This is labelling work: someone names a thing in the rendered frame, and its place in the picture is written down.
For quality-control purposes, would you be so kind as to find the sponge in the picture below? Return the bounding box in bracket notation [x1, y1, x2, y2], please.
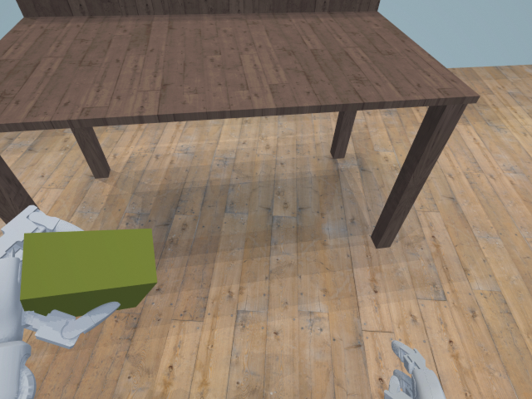
[20, 229, 157, 317]

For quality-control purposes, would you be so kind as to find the left robot hand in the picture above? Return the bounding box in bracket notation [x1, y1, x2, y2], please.
[0, 205, 121, 349]

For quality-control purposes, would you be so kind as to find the table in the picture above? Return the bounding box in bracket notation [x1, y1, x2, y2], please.
[0, 0, 480, 249]

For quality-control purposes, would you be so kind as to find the left robot forearm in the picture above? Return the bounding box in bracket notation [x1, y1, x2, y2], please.
[0, 341, 37, 399]

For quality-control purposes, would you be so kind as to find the right robot hand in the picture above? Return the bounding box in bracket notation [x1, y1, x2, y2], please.
[384, 340, 446, 399]

